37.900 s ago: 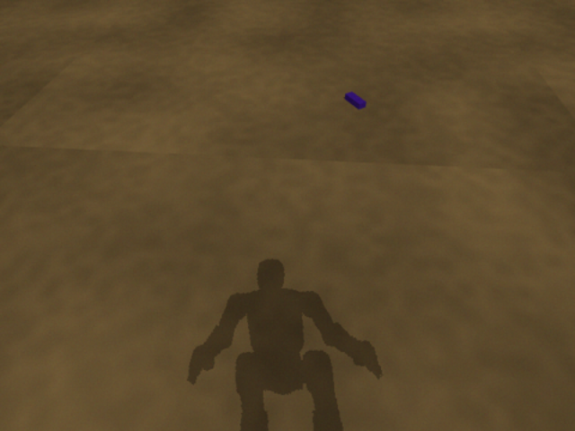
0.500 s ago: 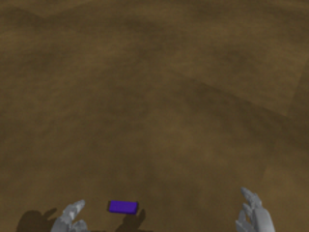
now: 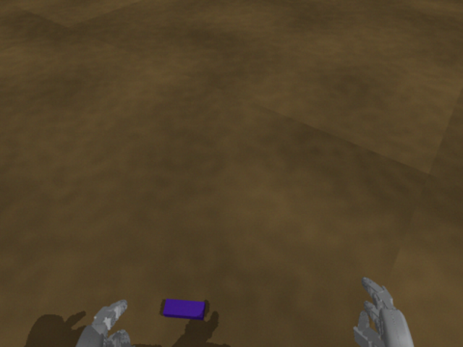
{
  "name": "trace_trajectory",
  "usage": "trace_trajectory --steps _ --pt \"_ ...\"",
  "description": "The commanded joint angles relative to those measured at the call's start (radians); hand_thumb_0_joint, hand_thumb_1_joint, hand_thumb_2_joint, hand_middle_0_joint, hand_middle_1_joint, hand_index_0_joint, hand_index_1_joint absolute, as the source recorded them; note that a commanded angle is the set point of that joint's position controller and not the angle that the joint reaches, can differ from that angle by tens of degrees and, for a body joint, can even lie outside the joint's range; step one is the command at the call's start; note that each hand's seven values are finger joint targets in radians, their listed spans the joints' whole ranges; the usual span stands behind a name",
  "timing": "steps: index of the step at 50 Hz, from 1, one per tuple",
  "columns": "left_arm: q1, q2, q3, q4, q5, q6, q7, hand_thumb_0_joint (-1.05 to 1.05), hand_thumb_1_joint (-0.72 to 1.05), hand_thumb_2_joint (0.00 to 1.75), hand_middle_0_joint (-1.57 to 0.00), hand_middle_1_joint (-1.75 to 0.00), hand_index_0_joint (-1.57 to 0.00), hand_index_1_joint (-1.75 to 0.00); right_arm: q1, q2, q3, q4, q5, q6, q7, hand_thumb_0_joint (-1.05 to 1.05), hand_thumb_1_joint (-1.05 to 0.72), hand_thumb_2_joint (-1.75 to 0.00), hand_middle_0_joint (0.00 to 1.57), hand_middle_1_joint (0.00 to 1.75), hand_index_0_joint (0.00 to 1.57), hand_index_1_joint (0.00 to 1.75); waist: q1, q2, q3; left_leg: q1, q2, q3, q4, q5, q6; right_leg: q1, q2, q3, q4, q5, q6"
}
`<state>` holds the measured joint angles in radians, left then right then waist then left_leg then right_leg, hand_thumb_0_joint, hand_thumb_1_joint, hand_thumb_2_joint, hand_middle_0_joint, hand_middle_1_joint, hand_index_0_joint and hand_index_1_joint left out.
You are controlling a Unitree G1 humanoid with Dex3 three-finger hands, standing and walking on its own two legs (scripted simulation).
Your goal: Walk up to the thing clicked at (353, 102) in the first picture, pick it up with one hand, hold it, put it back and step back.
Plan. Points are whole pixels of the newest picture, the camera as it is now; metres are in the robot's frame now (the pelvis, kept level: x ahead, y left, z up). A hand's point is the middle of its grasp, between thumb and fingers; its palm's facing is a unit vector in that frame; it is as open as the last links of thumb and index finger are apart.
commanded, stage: stand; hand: left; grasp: from above
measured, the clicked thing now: (184, 309) +0.42 +0.20 -0.69
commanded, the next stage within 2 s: none
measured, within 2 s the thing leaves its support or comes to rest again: neither
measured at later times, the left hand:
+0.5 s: hand out of the picture +0.07 +0.25 -0.11, palm faces +0.04 -0.94 -0.33, open 7.4 cm
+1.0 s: hand out of the picture +0.02 +0.24 -0.10, palm faces +0.04 -0.94 -0.34, open 7.4 cm
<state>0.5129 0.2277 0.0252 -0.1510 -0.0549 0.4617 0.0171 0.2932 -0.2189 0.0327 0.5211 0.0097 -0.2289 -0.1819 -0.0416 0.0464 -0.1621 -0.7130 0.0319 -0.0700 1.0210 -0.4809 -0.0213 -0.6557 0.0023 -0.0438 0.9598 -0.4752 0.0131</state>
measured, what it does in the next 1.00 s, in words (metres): rises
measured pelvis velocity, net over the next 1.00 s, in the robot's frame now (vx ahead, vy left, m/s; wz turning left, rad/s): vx -0.01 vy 0.00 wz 0.02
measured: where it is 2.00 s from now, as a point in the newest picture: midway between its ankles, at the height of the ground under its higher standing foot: outside the picture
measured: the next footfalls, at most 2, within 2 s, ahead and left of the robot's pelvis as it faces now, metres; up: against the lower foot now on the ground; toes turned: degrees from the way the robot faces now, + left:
none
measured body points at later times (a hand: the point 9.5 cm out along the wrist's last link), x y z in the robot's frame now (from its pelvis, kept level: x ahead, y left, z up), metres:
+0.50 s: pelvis +0.00 +0.01 +0.04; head +0.00 +0.02 +0.49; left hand +0.06 +0.29 -0.09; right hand +0.08 -0.27 -0.08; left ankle +0.02 +0.13 -0.68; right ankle +0.00 -0.13 -0.68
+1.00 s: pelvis -0.01 +0.00 +0.07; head -0.01 -0.01 +0.52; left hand +0.02 +0.29 -0.07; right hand +0.06 -0.28 -0.08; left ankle +0.02 +0.13 -0.68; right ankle +0.00 -0.13 -0.68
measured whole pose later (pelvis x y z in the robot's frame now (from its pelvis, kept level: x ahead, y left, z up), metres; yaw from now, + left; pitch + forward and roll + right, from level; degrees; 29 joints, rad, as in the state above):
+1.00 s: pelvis -0.01 +0.00 +0.07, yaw +1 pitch -5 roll +0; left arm 0.19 0.30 0.03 1.14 0.03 0.00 0.02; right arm 0.15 -0.30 -0.03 1.11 -0.02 0.01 -0.01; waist 0.01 0.03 0.07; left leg -0.14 0.00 -0.05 0.40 -0.18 -0.01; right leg -0.10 -0.03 -0.04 0.39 -0.20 0.02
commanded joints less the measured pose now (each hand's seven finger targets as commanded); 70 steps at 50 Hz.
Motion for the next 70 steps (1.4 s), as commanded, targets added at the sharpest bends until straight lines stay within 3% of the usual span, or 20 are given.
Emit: trace_trajectory --steps 1,2,3,4,5,6,7,8,9,10,15,21,24,31,36,44,51,61,65,70 --pt "-0.029 0.104 0.062 -0.196 0.002 -0.051 0.011 0.0 0.9 0.9 -0.2 -0.3 -0.2 -0.3 -0.067 -0.124 -0.055 -0.152 0.0 -0.062 -0.015 0.0 -0.9 -0.9 0.2 0.3 0.2 0.3 0.001 -0.004 -0.054 0.085 -0.034 0.033 -0.167 0.134 0.037 0.028 0.02 -0.017 -0.172 0.13 -0.012" --pt "-0.023 0.104 0.062 -0.196 0.001 -0.052 0.012 0.0 0.9 0.9 -0.2 -0.3 -0.2 -0.3 -0.066 -0.124 -0.056 -0.156 -0.001 -0.06 -0.015 0.0 -0.9 -0.9 0.2 0.3 0.2 0.3 -0.004 0.014 -0.086 0.107 -0.031 0.028 -0.17 0.156 0.034 0.036 0.021 -0.018 -0.162 0.148 -0.014" --pt "-0.328 0.196 0.067 0.155 0.126 -0.266 0.051 0.0 0.9 0.9 -0.2 -0.3 -0.2 -0.3 -0.125 -0.229 -0.094 0.101 -0.117 0.048 0.044 0.0 -0.9 -0.9 0.2 0.3 0.2 0.3 0.075 -0.059 0.162 0.11 -0.003 -0.019 -0.25 0.335 0.077 0.238 -0.06 0.048 -0.202 0.146 -0.042" --pt "-0.238 0.215 0.086 0.342 0.128 -0.334 0.044 0.0 0.9 0.9 -0.2 -0.3 -0.2 -0.3 -0.141 -0.239 -0.109 0.114 -0.123 0.086 0.077 0.0 -0.9 -0.9 0.2 0.3 0.2 0.3 0.076 -0.113 0.076 0.173 -0.008 0.017 -0.241 0.319 0.093 0.259 -0.079 0.125 -0.248 0.139 -0.072" --pt "-0.232 0.231 0.084 0.391 0.135 -0.368 0.039 0.0 0.9 0.9 -0.2 -0.3 -0.2 -0.3 -0.135 -0.234 -0.105 0.109 -0.122 0.105 0.098 0.0 -0.9 -0.9 0.2 0.3 0.2 0.3 0.058 -0.159 0.053 0.202 -0.016 0.019 -0.238 0.292 0.092 0.249 -0.102 0.179 -0.27 0.122 -0.096" --pt "-0.251 0.218 0.075 0.417 0.132 -0.388 0.031 0.0 0.9 0.9 -0.2 -0.3 -0.2 -0.3 -0.113 -0.234 -0.105 0.108 -0.124 0.12 0.11 0.0 -0.9 -0.9 0.2 0.3 0.2 0.3 0.039 -0.113 0.078 0.213 -0.021 0.007 -0.26 0.283 0.085 0.214 -0.084 0.168 -0.277 0.134 -0.093" --pt "-0.263 0.217 0.064 0.457 0.126 -0.407 0.024 0.0 0.9 0.9 -0.2 -0.3 -0.2 -0.3 -0.121 -0.223 -0.097 0.122 -0.103 0.125 0.127 0.0 -0.9 -0.9 0.2 0.3 0.2 0.3 0.051 -0.055 0.049 0.255 -0.018 -0.011 -0.279 0.289 0.089 0.276 -0.084 0.143 -0.254 0.209 -0.081" --pt "-0.284 0.223 0.063 0.497 0.122 -0.418 0.021 0.0 0.9 0.9 -0.2 -0.3 -0.2 -0.3 -0.111 -0.212 -0.097 0.151 -0.076 0.128 0.144 0.0 -0.9 -0.9 0.2 0.3 0.2 0.3 0.059 -0.037 0.024 0.289 -0.013 -0.009 -0.305 0.288 0.09 0.31 -0.089 0.126 -0.242 0.241 -0.068" --pt "-0.278 0.216 0.067 0.533 0.118 -0.418 0.021 0.0 0.9 0.9 -0.2 -0.3 -0.2 -0.3 -0.128 -0.217 -0.105 0.161 -0.069 0.133 0.153 0.0 -0.9 -0.9 0.2 0.3 0.2 0.3 0.077 -0.066 0.038 0.312 -0.016 0.0 -0.309 0.291 0.087 0.289 -0.092 0.129 -0.262 0.231 -0.063" --pt "-0.281 0.215 0.071 0.582 0.111 -0.422 0.022 0.0 0.9 0.9 -0.2 -0.3 -0.2 -0.3 -0.137 -0.222 -0.109 0.174 -0.059 0.136 0.158 0.0 -0.9 -0.9 0.2 0.3 0.2 0.3 0.074 -0.08 0.023 0.338 -0.009 -0.006 -0.312 0.327 0.085 0.294 -0.09 0.124 -0.273 0.249 -0.063" --pt "-0.332 0.205 0.069 0.76 0.107 -0.451 0.027 0.0 0.9 0.9 -0.2 -0.3 -0.2 -0.3 -0.153 -0.225 -0.115 0.252 -0.062 0.164 0.166 0.0 -0.9 -0.9 0.2 0.3 0.2 0.3 0.071 -0.037 0.075 0.36 0.012 -0.052 -0.405 0.27 0.085 0.334 -0.084 0.097 -0.335 0.215 -0.037" --pt "-0.332 0.209 0.066 0.923 0.097 -0.47 0.028 0.0 0.9 0.9 -0.2 -0.3 -0.2 -0.3 -0.14 -0.238 -0.117 0.336 -0.056 0.18 0.155 0.0 -0.9 -0.9 0.2 0.3 0.2 0.3 0.063 -0.019 0.114 0.433 0.036 -0.08 -0.489 0.366 0.083 0.401 -0.083 0.082 -0.402 0.307 -0.036" --pt "-0.328 0.217 0.062 0.992 0.091 -0.47 0.029 0.0 0.9 0.9 -0.2 -0.3 -0.2 -0.3 -0.159 -0.244 -0.113 0.371 -0.052 0.191 0.151 0.0 -0.9 -0.9 0.2 0.3 0.2 0.3 0.064 -0.02 0.153 0.436 0.039 -0.087 -0.551 0.297 0.079 0.424 -0.087 0.087 -0.464 0.265 -0.036" --pt "-0.325 0.226 0.052 1.115 0.088 -0.471 0.026 0.0 0.9 0.9 -0.2 -0.3 -0.2 -0.3 -0.162 -0.257 -0.108 0.445 -0.041 0.2 0.147 0.0 -0.9 -0.9 0.2 0.3 0.2 0.3 0.061 -0.002 0.18 0.487 0.052 -0.097 -0.66 0.265 0.063 0.505 -0.096 0.081 -0.559 0.284 -0.023" --pt "-0.339 0.239 0.046 1.17 0.088 -0.473 0.022 0.0 0.9 0.9 -0.2 -0.3 -0.2 -0.3 -0.168 -0.261 -0.105 0.48 -0.035 0.207 0.15 0.0 -0.9 -0.9 0.2 0.3 0.2 0.3 0.057 -0.01 0.23 0.488 0.05 -0.095 -0.709 0.188 0.05 0.505 -0.097 0.083 -0.606 0.239 -0.02" --pt "-0.361 0.26 0.044 1.216 0.089 -0.482 0.023 0.0 0.9 0.9 -0.2 -0.3 -0.2 -0.3 -0.18 -0.255 -0.1 0.513 -0.033 0.212 0.156 0.0 -0.9 -0.9 0.2 0.3 0.2 0.3 0.05 -0.063 0.207 0.565 0.049 -0.072 -0.693 0.279 0.047 0.499 -0.12 0.102 -0.671 0.232 -0.019" --pt "-0.373 0.271 0.044 1.236 0.083 -0.482 0.02 0.0 0.9 0.9 -0.2 -0.3 -0.2 -0.3 -0.18 -0.265 -0.092 0.539 -0.033 0.215 0.159 0.0 -0.9 -0.9 0.2 0.3 0.2 0.3 0.054 -0.046 0.225 0.54 0.05 -0.066 -0.711 0.264 0.043 0.522 -0.117 0.104 -0.687 0.224 -0.016" --pt "-0.402 0.281 0.047 1.247 0.076 -0.483 0.015 0.0 0.9 0.9 -0.2 -0.3 -0.2 -0.3 -0.18 -0.28 -0.081 0.553 -0.031 0.211 0.155 0.0 -0.9 -0.9 0.2 0.3 0.2 0.3 0.052 -0.042 0.186 0.565 0.067 -0.06 -0.713 0.364 0.045 0.565 -0.128 0.104 -0.686 0.33 -0.021" --pt "-0.412 0.281 0.046 1.253 0.074 -0.481 0.011 0.0 0.9 0.9 -0.2 -0.3 -0.2 -0.3 -0.181 -0.283 -0.077 0.56 -0.029 0.21 0.156 0.0 -0.9 -0.9 0.2 0.3 0.2 0.3 0.054 -0.032 0.203 0.552 0.065 -0.059 -0.725 0.337 0.039 0.567 -0.122 0.099 -0.688 0.299 -0.02" --pt "-0.422 0.278 0.045 1.254 0.074 -0.483 0.009 0.0 0.9 0.9 -0.2 -0.3 -0.2 -0.3 -0.186 -0.287 -0.073 0.562 -0.029 0.207 0.156 0.0 -0.9 -0.9 0.2 0.3 0.2 0.3 0.056 -0.035 0.174 0.577 0.074 -0.058 -0.719 0.406 0.041 0.587 -0.127 0.098 -0.684 0.359 -0.021"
